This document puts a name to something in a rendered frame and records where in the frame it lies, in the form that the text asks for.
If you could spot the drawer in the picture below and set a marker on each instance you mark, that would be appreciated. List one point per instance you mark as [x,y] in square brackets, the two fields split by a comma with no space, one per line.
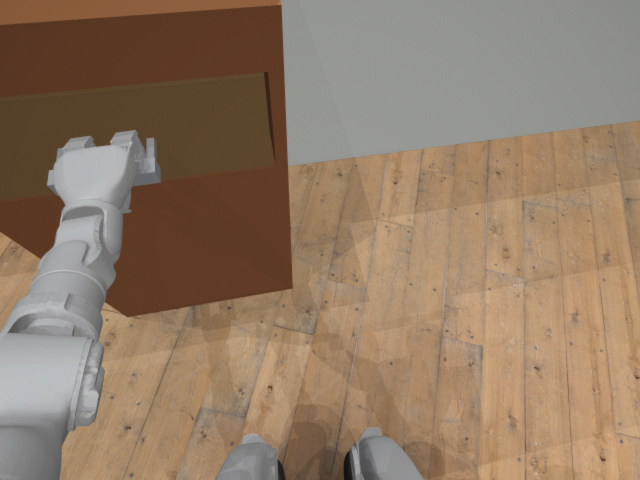
[200,126]

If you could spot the cabinet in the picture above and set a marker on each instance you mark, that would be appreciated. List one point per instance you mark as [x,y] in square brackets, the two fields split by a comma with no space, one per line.
[188,240]

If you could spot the left robot forearm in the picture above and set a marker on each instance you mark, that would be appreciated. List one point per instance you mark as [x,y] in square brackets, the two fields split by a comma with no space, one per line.
[70,288]

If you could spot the right robot shin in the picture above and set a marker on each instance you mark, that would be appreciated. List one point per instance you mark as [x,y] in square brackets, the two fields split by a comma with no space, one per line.
[374,431]

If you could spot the robot shin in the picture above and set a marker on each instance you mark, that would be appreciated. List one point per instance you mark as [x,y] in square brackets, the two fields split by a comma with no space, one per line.
[251,438]
[374,431]

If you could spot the left robot upper arm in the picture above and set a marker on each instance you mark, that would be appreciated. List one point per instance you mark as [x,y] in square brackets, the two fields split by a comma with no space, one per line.
[49,384]

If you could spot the left robot hand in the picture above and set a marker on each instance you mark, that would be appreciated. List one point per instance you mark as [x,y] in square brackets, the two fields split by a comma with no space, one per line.
[105,173]

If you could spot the left robot shin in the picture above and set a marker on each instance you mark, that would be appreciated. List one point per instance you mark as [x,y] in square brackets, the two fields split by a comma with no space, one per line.
[251,438]

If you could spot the handle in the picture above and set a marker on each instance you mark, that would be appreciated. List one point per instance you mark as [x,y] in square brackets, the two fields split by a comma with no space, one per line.
[148,170]

